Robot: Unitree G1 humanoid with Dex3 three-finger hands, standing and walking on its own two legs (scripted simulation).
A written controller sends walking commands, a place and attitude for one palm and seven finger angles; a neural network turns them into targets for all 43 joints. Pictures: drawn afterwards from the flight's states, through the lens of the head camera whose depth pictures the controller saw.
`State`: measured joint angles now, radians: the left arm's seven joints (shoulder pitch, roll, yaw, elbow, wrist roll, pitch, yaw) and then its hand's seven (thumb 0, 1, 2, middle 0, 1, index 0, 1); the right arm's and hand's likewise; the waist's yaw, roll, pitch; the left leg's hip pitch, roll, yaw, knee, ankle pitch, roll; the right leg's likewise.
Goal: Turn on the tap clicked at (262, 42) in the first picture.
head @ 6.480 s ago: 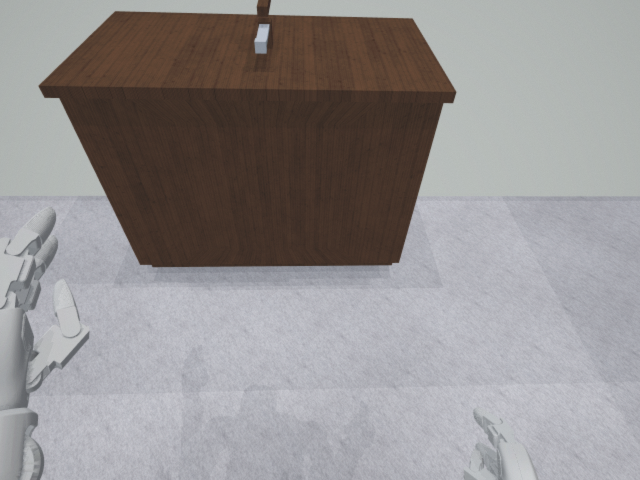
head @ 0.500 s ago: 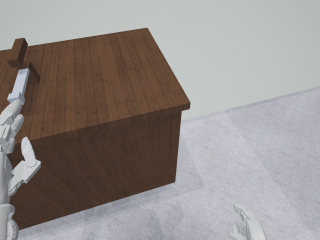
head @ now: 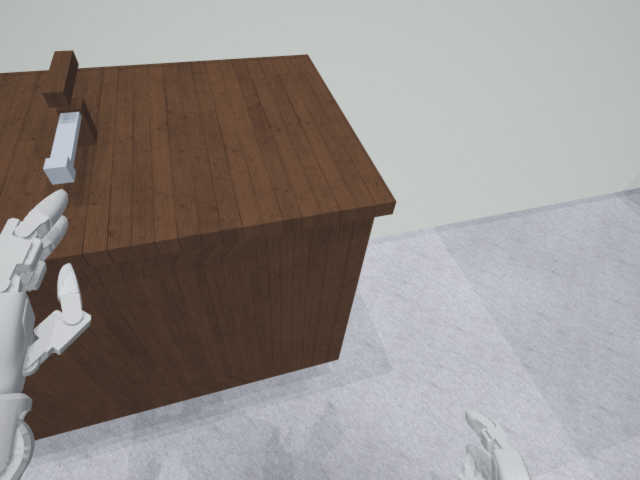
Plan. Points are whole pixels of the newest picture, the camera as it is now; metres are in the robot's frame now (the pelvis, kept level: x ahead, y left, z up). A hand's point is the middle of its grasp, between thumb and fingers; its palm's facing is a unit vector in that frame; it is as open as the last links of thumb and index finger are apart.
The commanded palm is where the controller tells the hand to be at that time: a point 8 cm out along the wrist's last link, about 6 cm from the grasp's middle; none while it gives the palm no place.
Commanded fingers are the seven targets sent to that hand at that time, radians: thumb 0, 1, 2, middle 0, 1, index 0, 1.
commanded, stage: come to a stop and stand still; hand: left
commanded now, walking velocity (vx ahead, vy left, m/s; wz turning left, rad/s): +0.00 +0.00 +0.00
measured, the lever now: (60, 170) +0.46 +0.42 +0.10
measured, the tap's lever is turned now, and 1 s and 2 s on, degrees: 0 0 0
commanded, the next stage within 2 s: look again from close up in 0.70 s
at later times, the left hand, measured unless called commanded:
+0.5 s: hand (69, 268) +0.26 +0.28 +0.16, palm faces +0.37 -0.86 -0.34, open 7.4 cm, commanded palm +0.20 +0.31 +0.18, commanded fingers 0.00 0.90 0.90 -0.20 -0.30 -0.20 -0.30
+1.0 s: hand (74, 278) +0.25 +0.27 +0.16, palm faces +0.41 -0.85 -0.34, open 7.4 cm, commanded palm +0.20 +0.30 +0.18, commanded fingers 0.00 0.90 0.90 -0.20 -0.30 -0.20 -0.30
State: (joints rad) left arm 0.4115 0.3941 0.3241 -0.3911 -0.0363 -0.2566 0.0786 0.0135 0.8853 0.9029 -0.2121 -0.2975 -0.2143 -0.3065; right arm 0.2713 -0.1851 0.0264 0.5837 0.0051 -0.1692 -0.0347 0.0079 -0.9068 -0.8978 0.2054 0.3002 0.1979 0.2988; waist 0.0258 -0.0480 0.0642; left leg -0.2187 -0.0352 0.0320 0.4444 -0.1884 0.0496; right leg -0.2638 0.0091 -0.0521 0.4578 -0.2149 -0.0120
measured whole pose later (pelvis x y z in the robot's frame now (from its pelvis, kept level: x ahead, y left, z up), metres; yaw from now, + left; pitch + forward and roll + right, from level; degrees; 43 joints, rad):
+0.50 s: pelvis +0.04 +0.03 +0.00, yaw +1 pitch -1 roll -1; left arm 0.40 0.37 0.35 -0.45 -0.04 -0.23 0.08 0.01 0.89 0.90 -0.21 -0.30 -0.21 -0.31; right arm 0.18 -0.19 0.03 0.55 -0.01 -0.13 -0.02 0.01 -0.91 -0.90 0.21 0.30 0.20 0.30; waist 0.03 -0.05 0.05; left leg -0.18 -0.06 0.02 0.42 -0.24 0.07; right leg -0.19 0.00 -0.03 0.37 -0.17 0.01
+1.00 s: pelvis +0.04 +0.02 +0.00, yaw +1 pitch -1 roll -1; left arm 0.41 0.34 0.33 -0.41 -0.05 -0.20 0.10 0.01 0.89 0.90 -0.21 -0.30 -0.21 -0.31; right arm 0.21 -0.19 0.03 0.58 0.00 -0.08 -0.05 0.01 -0.91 -0.90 0.21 0.30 0.20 0.30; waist 0.03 -0.01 0.03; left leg -0.17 -0.05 0.01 0.41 -0.23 0.06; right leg -0.18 0.01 -0.03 0.36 -0.17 -0.01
